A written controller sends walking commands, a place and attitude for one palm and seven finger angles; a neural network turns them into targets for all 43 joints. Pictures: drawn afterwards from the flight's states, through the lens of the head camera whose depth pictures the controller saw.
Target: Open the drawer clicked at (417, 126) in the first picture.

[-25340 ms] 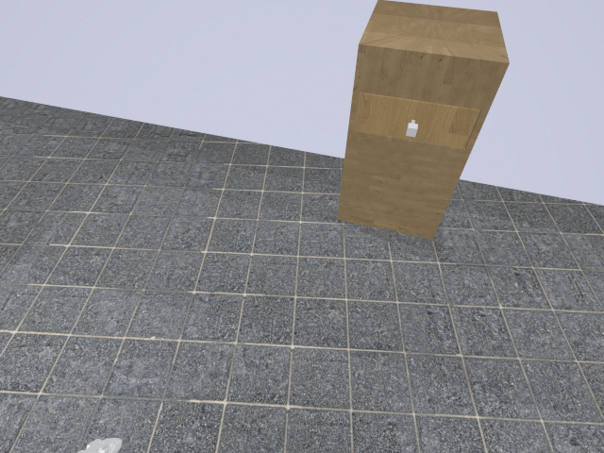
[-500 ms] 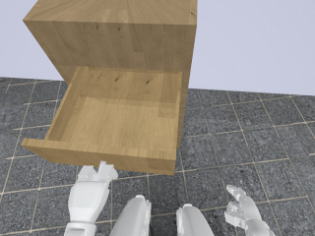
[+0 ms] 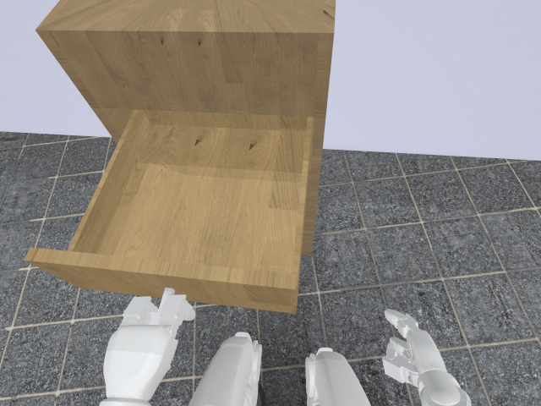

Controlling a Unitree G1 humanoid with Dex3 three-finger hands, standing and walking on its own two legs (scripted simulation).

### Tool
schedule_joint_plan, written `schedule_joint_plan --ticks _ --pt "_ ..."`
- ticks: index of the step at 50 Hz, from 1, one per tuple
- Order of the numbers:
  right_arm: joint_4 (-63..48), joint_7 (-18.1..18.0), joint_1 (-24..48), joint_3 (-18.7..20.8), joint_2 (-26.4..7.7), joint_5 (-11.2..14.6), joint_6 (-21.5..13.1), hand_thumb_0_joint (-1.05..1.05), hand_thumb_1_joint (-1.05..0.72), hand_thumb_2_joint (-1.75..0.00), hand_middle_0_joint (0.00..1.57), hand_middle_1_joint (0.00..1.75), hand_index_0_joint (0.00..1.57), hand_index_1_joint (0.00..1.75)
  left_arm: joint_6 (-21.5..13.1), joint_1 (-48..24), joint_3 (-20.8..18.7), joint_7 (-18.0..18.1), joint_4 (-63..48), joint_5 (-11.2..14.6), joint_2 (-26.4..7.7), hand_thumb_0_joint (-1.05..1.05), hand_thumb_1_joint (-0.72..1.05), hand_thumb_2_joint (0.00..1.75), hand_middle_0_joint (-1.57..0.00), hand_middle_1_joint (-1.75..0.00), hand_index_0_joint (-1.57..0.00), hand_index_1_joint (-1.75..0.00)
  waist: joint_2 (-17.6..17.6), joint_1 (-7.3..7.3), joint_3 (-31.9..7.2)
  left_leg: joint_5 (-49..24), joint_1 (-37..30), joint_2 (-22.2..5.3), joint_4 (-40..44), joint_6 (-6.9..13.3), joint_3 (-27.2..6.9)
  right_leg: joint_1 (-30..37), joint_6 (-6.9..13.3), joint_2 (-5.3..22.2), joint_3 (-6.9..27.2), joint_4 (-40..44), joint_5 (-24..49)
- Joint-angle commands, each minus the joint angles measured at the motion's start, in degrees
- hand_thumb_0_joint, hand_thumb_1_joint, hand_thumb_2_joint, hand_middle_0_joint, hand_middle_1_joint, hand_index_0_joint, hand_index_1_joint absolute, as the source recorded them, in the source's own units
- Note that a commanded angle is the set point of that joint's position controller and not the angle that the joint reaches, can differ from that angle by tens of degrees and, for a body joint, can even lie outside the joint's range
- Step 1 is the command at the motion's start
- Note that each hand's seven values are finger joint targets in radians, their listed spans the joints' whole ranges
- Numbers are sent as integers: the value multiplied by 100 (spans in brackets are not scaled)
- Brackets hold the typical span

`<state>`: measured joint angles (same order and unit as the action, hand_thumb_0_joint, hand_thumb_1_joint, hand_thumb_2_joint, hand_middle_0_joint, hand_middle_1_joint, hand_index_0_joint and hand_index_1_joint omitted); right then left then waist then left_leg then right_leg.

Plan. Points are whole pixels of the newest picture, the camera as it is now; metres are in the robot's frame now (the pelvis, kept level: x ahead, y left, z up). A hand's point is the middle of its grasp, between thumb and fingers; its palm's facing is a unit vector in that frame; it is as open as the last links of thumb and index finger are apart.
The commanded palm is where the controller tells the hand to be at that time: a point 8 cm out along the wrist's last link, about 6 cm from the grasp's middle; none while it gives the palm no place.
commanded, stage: open the thumb to release the handle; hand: left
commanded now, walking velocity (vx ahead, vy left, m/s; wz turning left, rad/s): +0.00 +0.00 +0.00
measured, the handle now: (163, 313) +0.25 +0.19 -0.04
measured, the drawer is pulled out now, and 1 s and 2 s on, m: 0.30 0.29 0.29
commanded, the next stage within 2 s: lift the hand off the handle in 0.54 s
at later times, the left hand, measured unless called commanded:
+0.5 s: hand (161, 353) +0.20 +0.19 -0.06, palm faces -0.08 -0.11 -0.99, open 11.5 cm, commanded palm +0.18 +0.20 -0.01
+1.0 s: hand (163, 343) +0.21 +0.19 -0.06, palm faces -0.04 -0.10 -0.99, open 13.8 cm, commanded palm +0.20 +0.19 +0.00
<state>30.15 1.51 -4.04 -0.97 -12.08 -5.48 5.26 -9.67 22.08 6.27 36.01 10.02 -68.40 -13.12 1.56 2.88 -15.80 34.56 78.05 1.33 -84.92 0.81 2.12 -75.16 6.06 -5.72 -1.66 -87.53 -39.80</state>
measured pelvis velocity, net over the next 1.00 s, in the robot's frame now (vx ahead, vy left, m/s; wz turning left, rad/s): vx -0.02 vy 0.01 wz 0.00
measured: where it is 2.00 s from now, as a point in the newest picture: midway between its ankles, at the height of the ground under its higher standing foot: outside the picture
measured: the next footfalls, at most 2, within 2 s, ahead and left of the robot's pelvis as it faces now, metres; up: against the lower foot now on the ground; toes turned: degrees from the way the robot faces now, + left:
none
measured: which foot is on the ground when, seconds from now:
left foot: down 0.00-1.00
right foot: down 0.00-1.00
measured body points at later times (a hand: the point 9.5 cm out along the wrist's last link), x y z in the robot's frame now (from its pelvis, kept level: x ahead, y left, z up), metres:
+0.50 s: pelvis -0.01 +0.00 +0.00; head +0.09 -0.03 +0.44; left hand +0.20 +0.19 -0.01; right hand +0.19 -0.22 -0.13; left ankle +0.04 +0.11 -0.57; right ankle +0.00 -0.06 -0.57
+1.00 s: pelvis -0.02 +0.01 +0.01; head +0.08 -0.01 +0.45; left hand +0.21 +0.19 -0.01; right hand +0.18 -0.21 -0.12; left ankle +0.04 +0.11 -0.57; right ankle +0.00 -0.06 -0.57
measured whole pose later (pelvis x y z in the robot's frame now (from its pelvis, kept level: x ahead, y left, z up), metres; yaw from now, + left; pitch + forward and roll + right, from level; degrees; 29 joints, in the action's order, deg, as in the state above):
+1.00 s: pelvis -0.02 +0.01 +0.01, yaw +0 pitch +25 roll +0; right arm 35.2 -1.2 -4.4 0.9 -11.9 -3.9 5.4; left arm -4.3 10.1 11.2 40.7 20.8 -69.1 -13.4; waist 2.7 2.9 -14.7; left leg 31.5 77.1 1.7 -83.3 1.3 0.0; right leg -73.1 5.5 -5.4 -3.6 -84.4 -36.7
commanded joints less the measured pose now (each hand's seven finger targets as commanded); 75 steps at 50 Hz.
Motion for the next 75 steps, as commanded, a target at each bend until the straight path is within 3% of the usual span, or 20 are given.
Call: schedule_joint_plan --ticks 1,2,4,9,13,22,26,31,38,41,46,48,51,55,58,65,69,75 --pt "-856 -36 388 175 -415 7 -268 0 -90 -90 20 30 20 30 -81 1306 -540 229 -824 130 -839 0 90 90 -40 -135 -40 -135 -426 246 -1647 -1280 -1252 182 626 98 -370 1630 -217 343 1252 1614 2936" --pt "-639 -69 328 242 -544 -41 -179 0 -90 -90 20 30 20 30 -5 -433 -554 340 -796 -56 -1068 0 90 90 -40 -135 -40 -135 -588 -209 -1439 -1131 -1085 106 410 144 -421 1147 -263 363 1279 1585 2758" --pt "-632 -135 277 261 -517 -54 -247 0 -90 -90 20 30 20 30 -32 -370 -637 437 -708 -122 -990 0 76 84 -39 -134 -39 -134 -318 -73 -1639 -1065 -1144 117 420 143 -385 1131 -253 355 1217 1584 2407" --pt "-581 -178 227 306 -522 10 -228 0 -90 -90 20 30 20 30 173 -406 -668 445 -530 83 -968 0 41 69 -36 -130 -36 -130 -501 -53 -1841 -1122 -1243 113 505 170 -355 1368 -286 370 1119 1695 2433" --pt "-521 -227 209 313 -504 56 -238 0 -90 -90 20 30 20 30 247 -553 -760 457 -445 131 -1113 0 13 57 -35 -127 -35 -127 -537 -52 -1741 -1041 -1132 104 546 172 -341 1538 -292 397 1173 1813 2317" --pt "-444 -255 263 353 -510 80 -211 0 -90 -90 20 30 20 30 301 -772 -597 457 -216 133 -991 0 -50 30 -30 -120 -30 -120 -442 -75 -1530 -771 -1065 115 594 177 -307 1514 -295 414 1258 2067 1727" --pt "-424 -269 280 354 -520 89 -210 0 -90 -90 20 30 20 30 315 -888 -653 463 -167 134 -1057 0 -50 30 -30 -120 -30 -120 -437 -72 -1486 -717 -1023 116 598 176 -308 1473 -288 410 1358 2120 1558" --pt "-438 -272 319 365 -541 96 -197 0 -90 -90 20 30 20 30 362 -1062 -551 484 -97 91 -997 0 -50 30 -30 -120 -30 -120 -350 -108 -1372 -598 -1111 106 666 195 -297 1250 -257 379 1220 2184 1064" --pt "-355 -311 270 390 -569 106 -225 0 -90 -90 20 30 20 30 480 -1595 -484 568 61 13 -1003 0 -50 30 -30 -120 -30 -120 -344 -183 -1390 -659 -1321 60 756 234 -337 1052 -226 318 942 2155 957" --pt "-307 -321 267 416 -582 123 -218 0 -90 -90 20 30 20 30 545 -1929 -285 599 47 -13 -869 0 -50 30 -30 -120 -30 -120 -279 -248 -1502 -623 -1519 54 805 240 -338 923 -254 314 807 2162 863" --pt "-260 -352 234 416 -564 159 -223 0 -90 -90 20 30 20 30 676 -2093 -207 594 196 16 -838 0 -50 30 -30 -120 -30 -120 -367 -254 -1549 -717 -1566 50 854 246 -328 1087 -278 311 804 2210 1049" --pt "-283 -350 233 407 -566 163 -228 0 -90 -90 20 30 20 30 736 -2116 -186 591 145 48 -848 0 -50 30 -30 -120 -30 -120 -249 -231 -1564 -745 -1656 37 949 256 -337 1158 -258 307 718 2244 1029" --pt "-320 -362 219 415 -558 191 -196 0 -90 -90 20 30 20 30 787 -2055 -240 586 -16 110 -919 0 -50 30 -30 -120 -30 -120 -236 -186 -1704 -865 -1829 57 1036 241 -319 1387 -275 291 806 2322 1209" --pt "-399 -348 181 396 -561 215 -170 0 -90 -90 20 30 20 30 887 -1559 -38 441 0 220 -721 0 -50 30 -30 -120 -30 -120 -210 -176 -1646 -1075 -2044 55 1233 236 -328 1690 -261 274 785 2417 1653" --pt "-469 -340 169 356 -573 211 -137 0 -90 -90 20 30 20 30 845 -1206 -238 390 -95 307 -908 0 -50 30 -30 -120 -30 -120 -212 -109 -1601 -1245 -2086 57 1335 226 -333 1919 -228 243 845 2444 1961" --pt "-490 -293 176 384 -609 143 -80 0 -90 -90 20 30 20 30 686 -1132 -243 415 -92 183 -840 0 -50 30 -30 -120 -30 -120 -189 -187 -1286 -1236 -2207 46 1420 219 -339 1741 -208 221 756 2504 1916" --pt "-578 -263 149 394 -623 127 -54 0 -90 -90 20 30 20 30 611 -853 -470 463 -377 172 -1007 0 -50 30 -30 -120 -30 -120 61 -44 -1568 -1567 -2577 52 1544 193 -355 1809 -157 173 700 2413 2189" --pt "-722 -198 134 403 -649 116 -1 0 -90 -90 20 30 20 30 685 -613 -245 409 -634 214 -782 0 -50 30 -30 -120 -30 -120 67 -131 -1484 -1749 -3009 -3 1751 177 -436 1715 -160 157 452 2486 2175"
